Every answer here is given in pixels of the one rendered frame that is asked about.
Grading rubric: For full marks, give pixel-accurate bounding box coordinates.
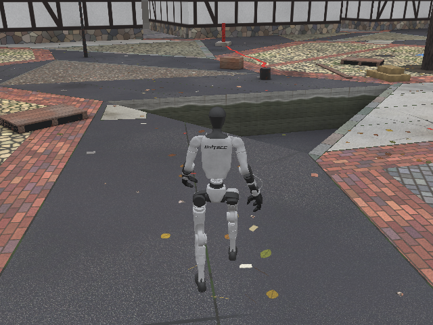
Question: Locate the robot right hand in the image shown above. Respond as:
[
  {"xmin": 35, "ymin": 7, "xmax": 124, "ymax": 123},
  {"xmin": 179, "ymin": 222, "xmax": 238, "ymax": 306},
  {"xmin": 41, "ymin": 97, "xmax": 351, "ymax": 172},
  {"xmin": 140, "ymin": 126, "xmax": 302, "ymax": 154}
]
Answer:
[{"xmin": 247, "ymin": 193, "xmax": 263, "ymax": 212}]

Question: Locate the robot right upper arm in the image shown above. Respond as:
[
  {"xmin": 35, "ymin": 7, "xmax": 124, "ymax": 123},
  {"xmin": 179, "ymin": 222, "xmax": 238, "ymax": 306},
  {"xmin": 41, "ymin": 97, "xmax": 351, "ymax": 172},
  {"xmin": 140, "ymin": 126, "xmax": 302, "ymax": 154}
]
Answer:
[{"xmin": 231, "ymin": 136, "xmax": 250, "ymax": 175}]

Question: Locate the robot left upper arm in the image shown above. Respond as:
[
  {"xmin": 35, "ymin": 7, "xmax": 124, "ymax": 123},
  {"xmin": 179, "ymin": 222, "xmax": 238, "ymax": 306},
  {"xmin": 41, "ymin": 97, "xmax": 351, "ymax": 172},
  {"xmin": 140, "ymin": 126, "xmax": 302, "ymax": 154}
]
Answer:
[{"xmin": 184, "ymin": 135, "xmax": 203, "ymax": 172}]

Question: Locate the left robot forearm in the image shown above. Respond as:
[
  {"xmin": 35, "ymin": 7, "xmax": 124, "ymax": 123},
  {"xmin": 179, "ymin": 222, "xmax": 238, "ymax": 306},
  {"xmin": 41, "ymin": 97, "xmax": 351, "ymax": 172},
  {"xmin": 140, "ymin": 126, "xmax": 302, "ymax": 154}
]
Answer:
[{"xmin": 182, "ymin": 161, "xmax": 191, "ymax": 180}]

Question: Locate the robot left hand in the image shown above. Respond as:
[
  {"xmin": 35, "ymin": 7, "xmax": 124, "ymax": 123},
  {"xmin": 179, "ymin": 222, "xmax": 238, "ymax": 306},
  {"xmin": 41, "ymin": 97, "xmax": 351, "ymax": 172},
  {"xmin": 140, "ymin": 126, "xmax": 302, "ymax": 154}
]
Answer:
[{"xmin": 182, "ymin": 176, "xmax": 198, "ymax": 188}]

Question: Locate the left robot thigh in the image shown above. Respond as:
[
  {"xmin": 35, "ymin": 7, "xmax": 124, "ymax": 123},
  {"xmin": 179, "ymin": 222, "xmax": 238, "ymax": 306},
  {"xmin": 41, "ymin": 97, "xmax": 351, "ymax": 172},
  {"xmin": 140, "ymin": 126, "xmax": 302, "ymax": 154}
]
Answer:
[{"xmin": 193, "ymin": 190, "xmax": 207, "ymax": 246}]

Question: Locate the robot left foot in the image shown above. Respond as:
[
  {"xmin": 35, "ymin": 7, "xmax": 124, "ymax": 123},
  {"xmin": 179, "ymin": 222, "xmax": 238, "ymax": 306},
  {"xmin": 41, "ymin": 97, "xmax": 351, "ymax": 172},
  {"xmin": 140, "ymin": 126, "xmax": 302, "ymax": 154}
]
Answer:
[{"xmin": 195, "ymin": 273, "xmax": 206, "ymax": 293}]

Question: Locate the right robot forearm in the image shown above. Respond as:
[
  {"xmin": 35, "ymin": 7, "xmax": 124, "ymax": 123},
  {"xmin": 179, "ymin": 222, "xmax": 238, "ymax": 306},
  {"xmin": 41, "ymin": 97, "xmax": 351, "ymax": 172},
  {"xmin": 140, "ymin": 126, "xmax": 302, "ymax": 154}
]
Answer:
[{"xmin": 244, "ymin": 164, "xmax": 260, "ymax": 196}]

